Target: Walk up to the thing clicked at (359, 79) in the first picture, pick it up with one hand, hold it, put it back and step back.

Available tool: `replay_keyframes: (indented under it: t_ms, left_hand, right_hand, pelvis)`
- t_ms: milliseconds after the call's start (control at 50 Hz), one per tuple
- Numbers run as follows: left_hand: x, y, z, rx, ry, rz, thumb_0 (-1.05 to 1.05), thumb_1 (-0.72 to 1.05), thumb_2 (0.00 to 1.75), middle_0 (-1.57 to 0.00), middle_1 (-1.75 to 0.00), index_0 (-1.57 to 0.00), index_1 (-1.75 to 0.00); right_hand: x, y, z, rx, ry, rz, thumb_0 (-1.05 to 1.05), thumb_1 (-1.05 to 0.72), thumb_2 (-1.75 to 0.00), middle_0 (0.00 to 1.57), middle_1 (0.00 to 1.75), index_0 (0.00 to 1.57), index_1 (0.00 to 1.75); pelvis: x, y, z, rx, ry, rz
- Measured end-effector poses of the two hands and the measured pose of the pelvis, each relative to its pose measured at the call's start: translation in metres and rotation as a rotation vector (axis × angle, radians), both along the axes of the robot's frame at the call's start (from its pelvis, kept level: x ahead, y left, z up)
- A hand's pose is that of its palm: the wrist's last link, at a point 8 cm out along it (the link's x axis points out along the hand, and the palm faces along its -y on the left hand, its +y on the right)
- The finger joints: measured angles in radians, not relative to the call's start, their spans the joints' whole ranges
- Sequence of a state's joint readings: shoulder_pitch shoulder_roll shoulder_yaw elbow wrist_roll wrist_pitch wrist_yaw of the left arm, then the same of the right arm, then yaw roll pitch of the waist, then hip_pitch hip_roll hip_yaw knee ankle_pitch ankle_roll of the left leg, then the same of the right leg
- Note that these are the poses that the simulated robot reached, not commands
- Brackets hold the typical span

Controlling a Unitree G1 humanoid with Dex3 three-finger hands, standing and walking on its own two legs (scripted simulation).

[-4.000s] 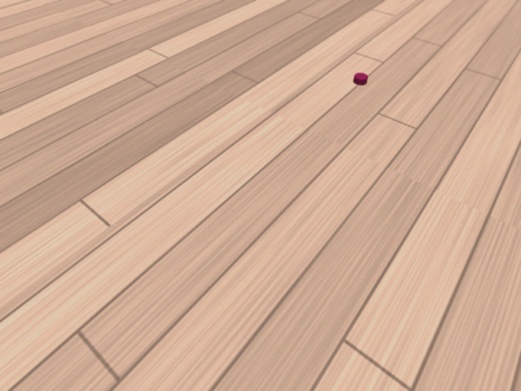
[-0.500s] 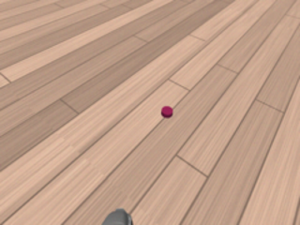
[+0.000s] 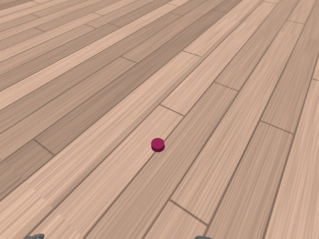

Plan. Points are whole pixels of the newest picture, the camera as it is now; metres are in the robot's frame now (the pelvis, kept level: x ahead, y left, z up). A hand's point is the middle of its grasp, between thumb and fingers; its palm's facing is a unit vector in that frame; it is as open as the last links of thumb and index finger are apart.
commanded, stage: walk up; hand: left
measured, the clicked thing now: (157, 144) +0.87 +0.03 -0.72
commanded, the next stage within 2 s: none
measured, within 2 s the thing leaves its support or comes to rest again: neither
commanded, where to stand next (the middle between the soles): +0.51 -0.17 m, yaw +5 degrees
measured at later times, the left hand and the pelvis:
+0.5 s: hand (96, 219) +0.21 +0.19 -0.14, palm faces -0.04 -0.96 -0.29, open 7.4 cm; pelvis +0.16 -0.07 +0.02, yaw +1 degrees
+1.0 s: hand (136, 174) +0.34 +0.08 -0.11, palm faces +0.06 -0.93 -0.37, open 7.4 cm; pelvis +0.32 -0.19 +0.03, yaw +4 degrees
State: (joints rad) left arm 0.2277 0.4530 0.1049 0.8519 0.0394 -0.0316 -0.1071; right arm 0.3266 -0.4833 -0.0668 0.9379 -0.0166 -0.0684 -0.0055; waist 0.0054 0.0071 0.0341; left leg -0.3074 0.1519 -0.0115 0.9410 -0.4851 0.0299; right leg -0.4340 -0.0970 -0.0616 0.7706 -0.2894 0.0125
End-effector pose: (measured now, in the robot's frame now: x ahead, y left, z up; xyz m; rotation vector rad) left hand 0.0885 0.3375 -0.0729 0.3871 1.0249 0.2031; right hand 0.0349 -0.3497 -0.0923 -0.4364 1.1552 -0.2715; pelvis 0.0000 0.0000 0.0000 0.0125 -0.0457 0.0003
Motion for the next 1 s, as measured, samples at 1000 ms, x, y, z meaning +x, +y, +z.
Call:
replay_keyframes:
  t_ms: [1000]
  left_hand:
    - [0.239,-0.211,0.005,-0.04,0.129,0.133,0.0,0.9,0.89,-0.21,-0.3,-0.2,-0.3]
  right_hand:
    - [0.364,-0.157,0.014,0.109,0.029,0.134,0.0,-0.9,-0.9,0.21,0.3,0.2,0.3]
  pelvis:
    - [0.322,-0.194,0.027,-0.023,0.008,0.063]
